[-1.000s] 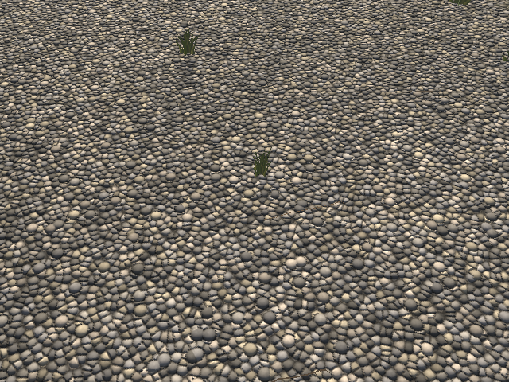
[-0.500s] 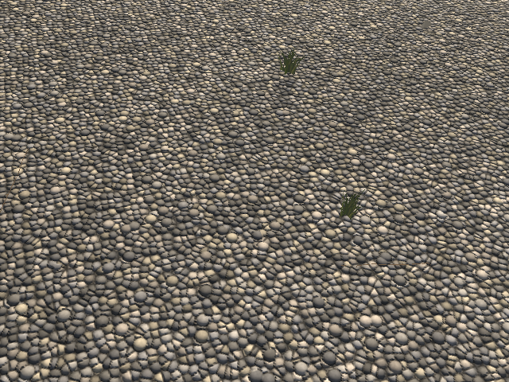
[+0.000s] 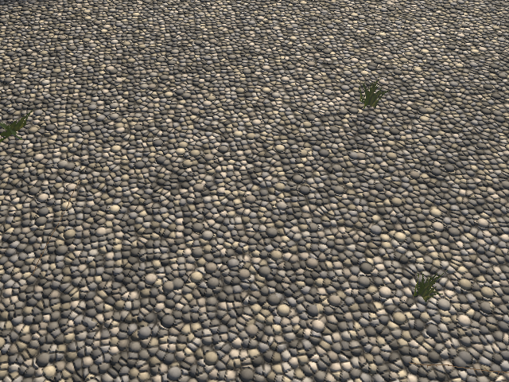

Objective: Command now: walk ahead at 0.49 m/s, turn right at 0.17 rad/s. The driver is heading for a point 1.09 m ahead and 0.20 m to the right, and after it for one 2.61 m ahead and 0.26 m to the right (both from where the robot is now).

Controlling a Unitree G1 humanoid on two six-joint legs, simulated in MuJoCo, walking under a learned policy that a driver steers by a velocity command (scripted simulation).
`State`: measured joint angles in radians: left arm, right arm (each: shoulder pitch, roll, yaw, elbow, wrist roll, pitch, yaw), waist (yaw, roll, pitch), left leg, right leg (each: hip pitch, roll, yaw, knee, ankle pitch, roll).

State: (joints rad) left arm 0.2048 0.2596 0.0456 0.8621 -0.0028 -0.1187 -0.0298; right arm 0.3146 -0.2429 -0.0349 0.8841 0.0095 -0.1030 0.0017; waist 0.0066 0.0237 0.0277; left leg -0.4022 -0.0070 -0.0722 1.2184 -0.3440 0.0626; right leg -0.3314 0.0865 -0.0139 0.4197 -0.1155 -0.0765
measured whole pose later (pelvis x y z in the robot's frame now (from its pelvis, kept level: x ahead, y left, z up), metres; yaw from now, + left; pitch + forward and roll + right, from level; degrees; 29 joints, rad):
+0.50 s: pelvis +0.27 +0.04 +0.01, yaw -16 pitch +2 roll +1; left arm 0.30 0.30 0.06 0.79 -0.03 -0.05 0.00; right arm 0.22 -0.25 -0.05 0.78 -0.01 -0.12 0.01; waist -0.01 -0.05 -0.01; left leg -0.24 -0.01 0.05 0.38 -0.18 0.03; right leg -0.54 -0.03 0.06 1.16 -0.31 -0.03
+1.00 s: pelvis +0.49 -0.11 +0.00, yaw -24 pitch +2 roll +0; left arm 0.20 0.25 0.05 0.70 0.00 -0.07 -0.04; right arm 0.30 -0.29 -0.05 0.88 0.04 -0.08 0.01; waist -0.02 0.03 0.03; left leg -0.45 0.09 -0.05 1.19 -0.36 0.02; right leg -0.33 0.02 -0.09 0.48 -0.19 -0.07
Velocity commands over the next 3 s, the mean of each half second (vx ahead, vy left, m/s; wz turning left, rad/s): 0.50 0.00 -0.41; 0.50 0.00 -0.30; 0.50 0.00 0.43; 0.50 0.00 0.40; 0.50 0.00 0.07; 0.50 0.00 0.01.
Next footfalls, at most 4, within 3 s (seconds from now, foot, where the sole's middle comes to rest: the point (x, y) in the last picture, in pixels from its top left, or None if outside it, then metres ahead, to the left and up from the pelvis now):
0.34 left None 0.35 0.13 -0.77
0.84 right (354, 361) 0.53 -0.22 -0.77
1.42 left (301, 242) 0.90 -0.10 -0.77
1.90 right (359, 177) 1.16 -0.31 -0.77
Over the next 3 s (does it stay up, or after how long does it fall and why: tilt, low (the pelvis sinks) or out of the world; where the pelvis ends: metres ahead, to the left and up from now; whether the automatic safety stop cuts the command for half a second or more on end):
stays up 1.57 -0.18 -0.01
